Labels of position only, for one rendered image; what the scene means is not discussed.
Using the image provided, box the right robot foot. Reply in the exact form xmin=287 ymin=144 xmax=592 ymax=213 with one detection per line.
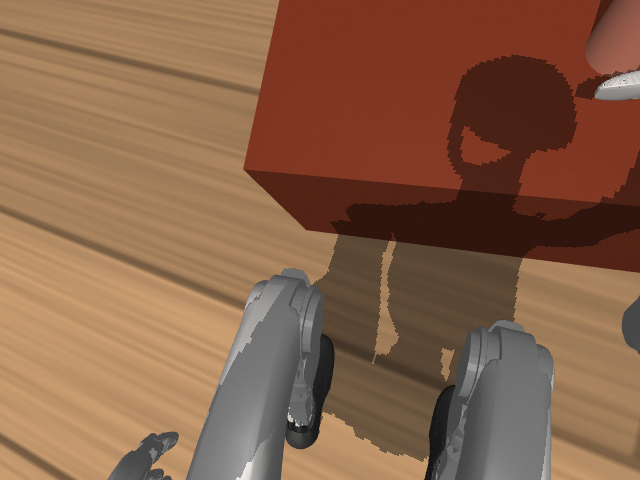
xmin=424 ymin=385 xmax=455 ymax=480

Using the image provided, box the can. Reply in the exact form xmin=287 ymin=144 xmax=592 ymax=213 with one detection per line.
xmin=585 ymin=0 xmax=640 ymax=78

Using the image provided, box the left robot foot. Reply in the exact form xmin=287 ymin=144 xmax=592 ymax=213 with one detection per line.
xmin=285 ymin=334 xmax=335 ymax=449

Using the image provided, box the left robot hand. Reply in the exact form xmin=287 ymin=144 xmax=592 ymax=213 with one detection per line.
xmin=107 ymin=432 xmax=179 ymax=480

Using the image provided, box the right robot hand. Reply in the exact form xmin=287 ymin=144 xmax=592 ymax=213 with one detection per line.
xmin=594 ymin=70 xmax=640 ymax=101

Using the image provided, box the right robot arm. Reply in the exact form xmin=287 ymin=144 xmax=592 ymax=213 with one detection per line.
xmin=622 ymin=295 xmax=640 ymax=355

